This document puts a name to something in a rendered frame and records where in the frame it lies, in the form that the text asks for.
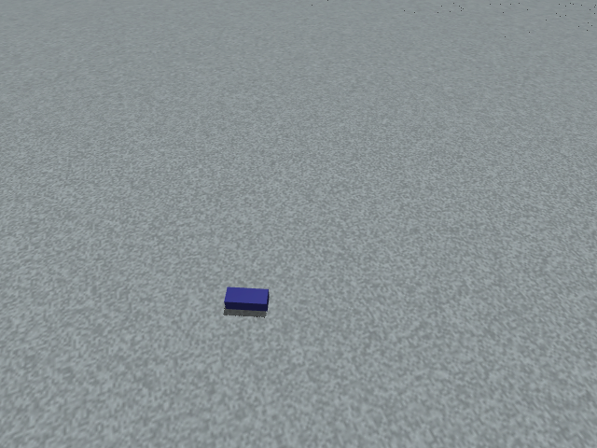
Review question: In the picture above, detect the carton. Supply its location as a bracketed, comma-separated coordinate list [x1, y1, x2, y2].
[224, 287, 270, 312]

